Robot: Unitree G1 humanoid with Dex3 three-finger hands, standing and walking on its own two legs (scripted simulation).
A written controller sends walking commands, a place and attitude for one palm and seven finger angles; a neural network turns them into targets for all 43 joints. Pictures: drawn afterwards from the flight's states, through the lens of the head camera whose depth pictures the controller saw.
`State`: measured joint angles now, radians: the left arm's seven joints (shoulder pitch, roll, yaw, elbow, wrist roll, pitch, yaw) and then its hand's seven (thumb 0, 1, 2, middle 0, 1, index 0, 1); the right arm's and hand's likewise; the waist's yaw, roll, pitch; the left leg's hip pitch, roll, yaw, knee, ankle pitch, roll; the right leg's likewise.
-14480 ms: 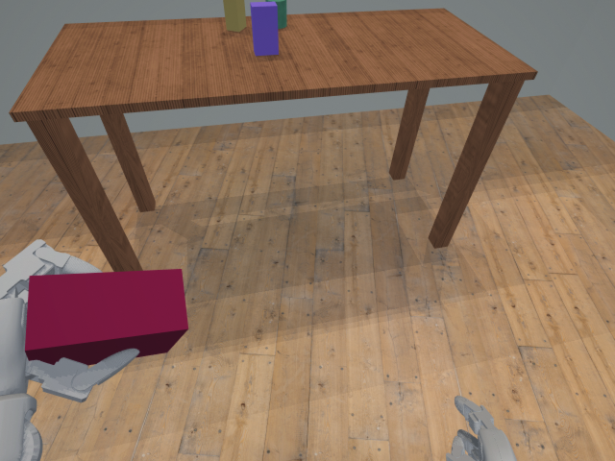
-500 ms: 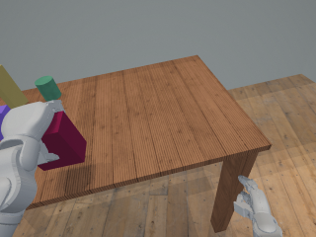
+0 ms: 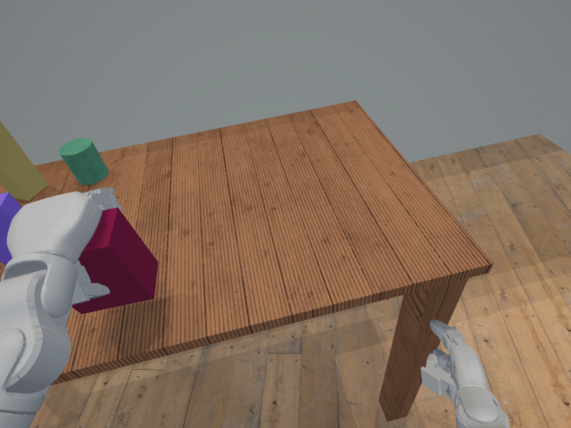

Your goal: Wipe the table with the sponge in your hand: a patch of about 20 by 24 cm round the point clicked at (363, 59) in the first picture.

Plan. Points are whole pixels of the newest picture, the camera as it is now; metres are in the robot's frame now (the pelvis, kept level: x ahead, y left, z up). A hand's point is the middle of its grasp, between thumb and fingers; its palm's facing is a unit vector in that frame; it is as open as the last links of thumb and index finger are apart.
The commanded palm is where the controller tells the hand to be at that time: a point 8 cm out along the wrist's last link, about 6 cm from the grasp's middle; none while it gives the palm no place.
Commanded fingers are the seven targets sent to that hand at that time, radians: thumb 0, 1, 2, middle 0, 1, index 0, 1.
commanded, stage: move the sponge above the wiping area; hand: left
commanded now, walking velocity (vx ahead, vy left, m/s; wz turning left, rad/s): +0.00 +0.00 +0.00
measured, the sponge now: (106, 272) +0.25 +0.29 +0.13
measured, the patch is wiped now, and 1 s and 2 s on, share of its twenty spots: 0.00 0.00 0.00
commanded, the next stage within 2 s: none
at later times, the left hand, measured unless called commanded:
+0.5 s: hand (93, 251) +0.25 +0.30 +0.16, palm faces +0.09 -0.03 -1.00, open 10.2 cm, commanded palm +0.21 +0.29 +0.23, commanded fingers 0.00 0.10 1.30 -1.20 -1.60 -1.20 -1.60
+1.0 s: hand (101, 251) +0.27 +0.30 +0.14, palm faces +0.04 -0.04 -1.00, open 10.2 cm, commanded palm +0.23 +0.30 +0.22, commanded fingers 0.00 0.10 1.30 -1.20 -1.60 -1.20 -1.60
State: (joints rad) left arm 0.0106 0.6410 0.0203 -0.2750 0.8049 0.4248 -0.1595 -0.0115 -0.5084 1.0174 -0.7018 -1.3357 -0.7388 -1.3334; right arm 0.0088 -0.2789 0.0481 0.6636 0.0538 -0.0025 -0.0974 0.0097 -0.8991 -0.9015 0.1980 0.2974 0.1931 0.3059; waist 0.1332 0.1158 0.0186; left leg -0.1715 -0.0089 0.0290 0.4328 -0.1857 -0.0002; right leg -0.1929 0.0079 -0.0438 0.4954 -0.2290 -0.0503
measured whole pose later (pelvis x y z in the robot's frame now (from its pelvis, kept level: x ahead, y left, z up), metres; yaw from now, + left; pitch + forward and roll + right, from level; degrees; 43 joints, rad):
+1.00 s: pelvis +0.01 +0.00 +0.00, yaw +0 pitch -3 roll +1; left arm 0.00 0.61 0.03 -0.14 0.84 0.30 -0.12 -0.01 -0.51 1.02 -0.70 -1.33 -0.74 -1.33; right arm 0.04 -0.27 0.04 0.68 0.04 -0.01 -0.10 0.01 -0.90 -0.90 0.20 0.30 0.20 0.30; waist 0.12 0.11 0.02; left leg -0.16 -0.01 0.02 0.41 -0.19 0.00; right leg -0.17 0.01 -0.05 0.45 -0.22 -0.05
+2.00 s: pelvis +0.01 +0.00 +0.00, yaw +1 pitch -3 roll +1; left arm -0.02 0.62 0.04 -0.16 0.83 0.38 -0.13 -0.01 -0.51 1.02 -0.70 -1.33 -0.74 -1.33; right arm 0.03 -0.28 0.05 0.67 0.05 0.00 -0.08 0.01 -0.90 -0.90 0.20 0.30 0.21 0.31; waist 0.12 0.12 0.01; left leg -0.16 -0.01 0.01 0.41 -0.19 0.00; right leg -0.17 0.01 -0.05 0.45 -0.22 -0.05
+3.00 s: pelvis +0.00 +0.01 +0.00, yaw +1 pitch -5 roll +1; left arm 0.05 0.62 -0.01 -0.24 0.84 0.32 -0.16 -0.01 -0.51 1.02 -0.70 -1.33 -0.74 -1.33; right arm 0.04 -0.28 0.05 0.68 0.04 -0.01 -0.10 0.01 -0.90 -0.90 0.20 0.30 0.20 0.30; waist 0.14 0.11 0.02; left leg -0.16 -0.02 0.01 0.42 -0.18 0.01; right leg -0.16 0.01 -0.05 0.45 -0.22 -0.04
